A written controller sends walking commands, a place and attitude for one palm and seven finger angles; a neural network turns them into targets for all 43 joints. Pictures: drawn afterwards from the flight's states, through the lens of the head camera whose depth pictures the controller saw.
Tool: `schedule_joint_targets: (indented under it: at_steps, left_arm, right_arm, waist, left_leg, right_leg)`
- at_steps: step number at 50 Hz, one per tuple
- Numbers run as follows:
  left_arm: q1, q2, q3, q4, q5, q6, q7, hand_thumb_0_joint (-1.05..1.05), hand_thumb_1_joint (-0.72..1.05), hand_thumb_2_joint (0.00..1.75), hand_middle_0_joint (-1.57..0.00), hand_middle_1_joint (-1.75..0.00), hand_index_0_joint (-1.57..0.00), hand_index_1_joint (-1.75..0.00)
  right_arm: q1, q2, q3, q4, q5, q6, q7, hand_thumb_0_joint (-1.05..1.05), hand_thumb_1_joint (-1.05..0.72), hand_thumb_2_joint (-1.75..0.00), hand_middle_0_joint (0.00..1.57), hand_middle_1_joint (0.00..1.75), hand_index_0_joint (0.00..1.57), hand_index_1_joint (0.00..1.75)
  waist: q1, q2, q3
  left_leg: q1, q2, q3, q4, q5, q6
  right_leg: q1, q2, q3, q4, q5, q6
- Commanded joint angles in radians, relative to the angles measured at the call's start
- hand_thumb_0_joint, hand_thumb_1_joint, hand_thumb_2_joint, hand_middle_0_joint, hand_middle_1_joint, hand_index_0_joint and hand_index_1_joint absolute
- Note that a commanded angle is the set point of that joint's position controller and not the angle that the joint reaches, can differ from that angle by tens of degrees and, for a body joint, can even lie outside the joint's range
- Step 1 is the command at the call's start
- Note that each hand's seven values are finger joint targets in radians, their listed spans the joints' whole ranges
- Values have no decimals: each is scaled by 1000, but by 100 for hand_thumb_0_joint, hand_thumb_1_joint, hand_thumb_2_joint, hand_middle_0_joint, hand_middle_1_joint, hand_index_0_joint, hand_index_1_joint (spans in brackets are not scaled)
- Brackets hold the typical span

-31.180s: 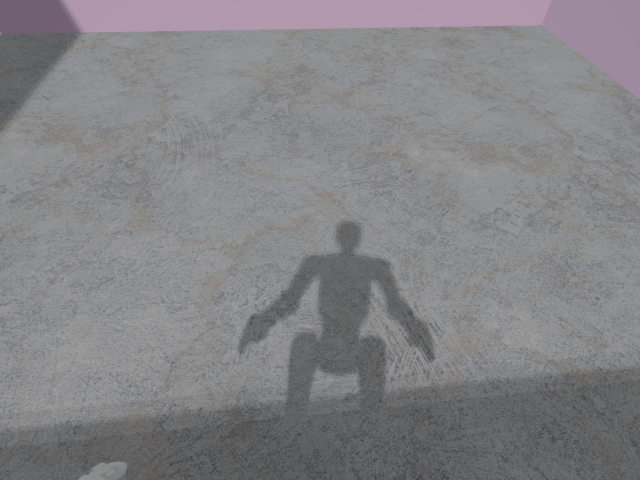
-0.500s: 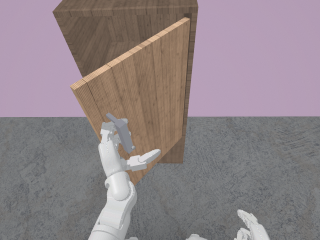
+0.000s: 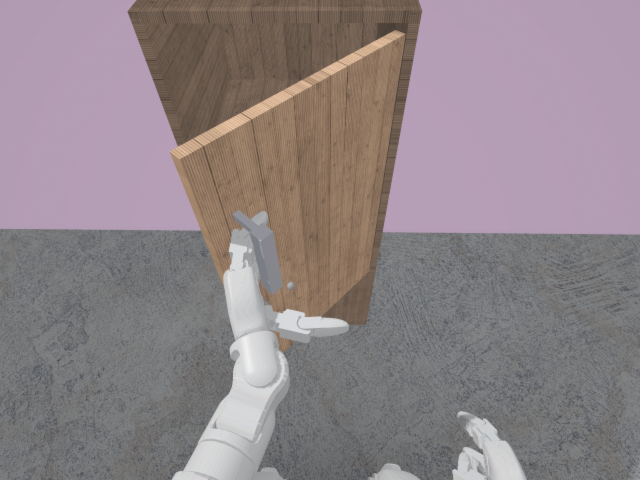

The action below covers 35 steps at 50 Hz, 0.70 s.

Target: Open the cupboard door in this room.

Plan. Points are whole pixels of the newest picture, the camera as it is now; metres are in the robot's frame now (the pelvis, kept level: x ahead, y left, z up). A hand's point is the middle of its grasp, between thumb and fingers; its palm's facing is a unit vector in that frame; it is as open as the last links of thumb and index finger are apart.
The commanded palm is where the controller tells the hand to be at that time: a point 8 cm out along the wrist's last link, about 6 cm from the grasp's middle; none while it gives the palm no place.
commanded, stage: slide the hand sideways off the handle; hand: left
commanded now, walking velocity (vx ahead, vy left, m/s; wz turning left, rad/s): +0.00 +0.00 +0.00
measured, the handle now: (257, 253) +0.39 +0.10 +0.06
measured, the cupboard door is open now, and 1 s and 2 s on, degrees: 47 50 50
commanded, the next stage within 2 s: draw the hand back to the body in 1.14 s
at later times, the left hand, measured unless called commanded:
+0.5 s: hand (277, 322) +0.29 +0.07 +0.06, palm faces -0.06 -1.00 -0.01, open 16.4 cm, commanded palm +0.26 +0.13 +0.06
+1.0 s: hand (227, 369) +0.23 +0.12 +0.06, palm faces +0.01 -1.00 -0.04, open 16.3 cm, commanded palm +0.21 +0.18 +0.06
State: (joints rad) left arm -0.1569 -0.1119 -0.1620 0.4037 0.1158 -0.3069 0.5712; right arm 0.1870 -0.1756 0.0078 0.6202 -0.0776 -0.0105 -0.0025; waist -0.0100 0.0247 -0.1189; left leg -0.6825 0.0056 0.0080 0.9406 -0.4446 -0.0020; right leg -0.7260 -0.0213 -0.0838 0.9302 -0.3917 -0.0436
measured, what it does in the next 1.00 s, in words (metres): stands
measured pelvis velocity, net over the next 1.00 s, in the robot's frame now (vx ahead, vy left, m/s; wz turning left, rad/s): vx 0.02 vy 0.00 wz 0.01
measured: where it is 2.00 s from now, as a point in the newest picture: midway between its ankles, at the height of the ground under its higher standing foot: outside the picture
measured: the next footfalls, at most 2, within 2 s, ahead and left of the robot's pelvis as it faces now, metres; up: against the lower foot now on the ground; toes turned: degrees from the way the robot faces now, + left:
none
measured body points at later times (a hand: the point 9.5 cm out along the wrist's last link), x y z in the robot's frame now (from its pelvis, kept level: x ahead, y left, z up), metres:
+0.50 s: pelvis +0.01 +0.02 +0.00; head +0.06 +0.01 +0.45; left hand +0.29 +0.12 +0.06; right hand +0.18 -0.20 -0.09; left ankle +0.01 +0.12 -0.68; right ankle +0.04 -0.09 -0.68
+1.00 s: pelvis +0.02 +0.00 -0.01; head +0.07 -0.02 +0.44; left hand +0.23 +0.17 +0.06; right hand +0.21 -0.22 -0.09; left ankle +0.01 +0.12 -0.68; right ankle +0.04 -0.09 -0.68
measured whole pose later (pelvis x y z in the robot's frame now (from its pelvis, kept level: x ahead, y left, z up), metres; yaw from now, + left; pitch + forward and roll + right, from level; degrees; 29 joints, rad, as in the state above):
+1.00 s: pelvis +0.02 +0.00 -0.01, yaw +0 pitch +12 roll +0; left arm 0.48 0.12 -0.08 -0.19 -0.10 -0.33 -0.04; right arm 0.25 -0.22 0.02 0.44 0.00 -0.10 -0.03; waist 0.02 0.04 -0.12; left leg -0.71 0.01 -0.01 1.03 -0.53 -0.01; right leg -0.74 -0.02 -0.10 1.01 -0.48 -0.05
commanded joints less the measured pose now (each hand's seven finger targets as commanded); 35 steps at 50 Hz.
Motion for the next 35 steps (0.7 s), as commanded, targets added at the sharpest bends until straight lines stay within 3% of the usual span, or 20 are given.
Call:
schedule_joint_targets:
  at_steps: [1, 2, 3, 5, 6, 8, 11, 14, 16, 21, 23, 26, 27, 29, 32, 35]
  left_arm:
    - [-339, 87, -159, -317, 27, -153, -398, 0, -50, 30, -15, -30, -15, -30]
    - [-341, 76, -172, -311, -20, -153, -473, 0, -50, 30, -15, -30, -15, -30]
    - [-299, 49, -157, -293, -83, -141, -514, 0, -50, 30, -15, -30, -15, -30]
    - [-273, -9, -142, -286, -187, -107, -535, 0, -50, 30, -15, -30, -15, -30]
    - [-250, -6, -117, -295, -213, -92, -525, 0, -50, 30, -15, -30, -15, -30]
    - [-188, 17, -72, -311, -212, -77, -481, 0, -50, 30, -15, -30, -15, -30]
    - [-72, 44, -72, -360, -142, -78, -425, 0, -50, 30, -15, -30, -15, -30]
    - [-31, 57, -88, -422, -92, -89, -403, 0, -50, 30, -15, -30, -15, -30]
    - [19, 92, -70, -433, -75, -81, -404, 0, -50, 30, -15, -30, -15, -30]
    - [46, 121, -42, -519, -97, -55, -415, 0, -50, 30, -15, -30, -15, -30]
    - [110, 110, -43, -550, -117, -48, -425, 0, -50, 30, -15, -30, -15, -30]
    - [174, 116, -47, -606, -129, -50, -445, 0, -50, 30, -15, -30, -15, -30]
    - [172, 127, -42, -626, -131, -56, -451, 0, -50, 30, -15, -30, -15, -30]
    - [266, 150, -19, -655, -133, -60, -467, 0, -50, 30, -15, -30, -15, -30]
    - [313, 167, -12, -685, -140, -56, -492, 0, -50, 30, -15, -30, -15, -30]
    - [384, 183, 8, -723, -149, -60, -518, 0, -50, 30, -15, -30, -15, -30]
  right_arm:
    - [3, -133, -41, -173, 30, -49, -17, 0, -90, -90, 20, 30, 20, 30]
    - [6, -134, -37, -182, 44, -61, -20, 0, -90, -90, 20, 30, 20, 30]
    - [4, -130, -33, -197, 59, -70, -22, 0, -90, -90, 20, 30, 20, 30]
    - [-7, -131, -25, -215, 80, -89, -23, 0, -90, -90, 20, 30, 20, 30]
    - [-14, -136, -22, -224, 83, -97, -20, 0, -90, -90, 20, 30, 20, 30]
    - [-7, -140, -28, -229, 80, -101, -10, 0, -90, -90, 20, 30, 20, 30]
    - [5, -143, -32, -253, 68, -99, 15, 0, -90, -90, 20, 30, 20, 30]
    - [7, -139, -36, -268, 60, -91, 28, 0, -90, -90, 20, 30, 20, 30]
    - [5, -144, -35, -279, 62, -82, 27, 0, -90, -90, 20, 30, 20, 30]
    - [-4, -136, -27, -299, 65, -72, 6, 0, -90, -90, 20, 30, 20, 30]
    - [-2, -130, -25, -304, 65, -76, 1, 0, -90, -90, 20, 30, 20, 30]
    - [3, -132, -24, -313, 68, -82, -2, 0, -90, -90, 20, 30, 20, 30]
    - [7, -132, -26, -309, 67, -86, -3, 0, -90, -90, 20, 30, 20, 30]
    - [14, -131, -28, -314, 66, -92, -3, 0, -90, -90, 20, 30, 20, 30]
    - [13, -132, -26, -322, 67, -96, -5, 0, -90, -90, 20, 30, 20, 30]
    - [21, -131, -30, -327, 68, -101, -9, 0, -90, -90, 20, 30, 20, 30]
  waist:
    - [-63, -20, -300]
    - [-70, -13, -279]
    - [-55, -16, -254]
    - [-50, -54, -210]
    - [-36, -71, -213]
    - [-16, -84, -213]
    - [7, -92, -226]
    - [-2, -72, -222]
    - [9, -77, -202]
    - [10, -70, -209]
    - [12, -53, -216]
    - [7, -76, -214]
    - [-3, -75, -211]
    - [12, -56, -225]
    - [6, -50, -197]
    - [7, -61, -211]
  left_leg:
    - [133, -19, -17, -109, 176, 27]
    - [149, -18, -26, -115, 161, 27]
    - [150, -17, -34, -131, 142, 23]
    - [150, -16, -47, -155, 107, 19]
    - [148, -16, -54, -168, 103, 16]
    - [144, -14, -54, -174, 125, 10]
    - [126, -12, -49, -165, 179, 7]
    - [114, -9, -38, -142, 178, 9]
    - [95, -8, -41, -149, 157, 8]
    - [93, -14, -34, -145, 145, 10]
    - [103, -15, -28, -137, 174, 10]
    - [100, -13, -32, -130, 202, 11]
    - [100, -13, -31, -121, 205, 11]
    - [97, -14, -28, -113, 232, 10]
    - [77, -18, -28, -104, 228, 11]
    - [74, -20, -27, -91, 240, 11]
  right_leg:
    - [197, -2, 71, -118, 227, -4]
    - [176, 2, 64, -124, 204, -2]
    - [172, 10, 52, -132, 168, -2]
    - [157, 21, 32, -153, 107, 5]
    - [161, 22, 21, -151, 88, 4]
    - [165, 21, 12, -137, 100, 6]
    - [177, 17, 12, -109, 135, 1]
    - [160, 15, 23, -98, 144, 1]
    - [166, 17, 25, -98, 118, -4]
    - [192, 18, 32, -108, 120, -1]
    - [203, 19, 31, -104, 162, 2]
    - [212, 20, 30, -101, 193, 5]
    - [206, 18, 33, -98, 205, 7]
    - [220, 18, 35, -88, 239, 5]
    - [212, 16, 37, -83, 245, 8]
    - [220, 17, 40, -76, 269, 9]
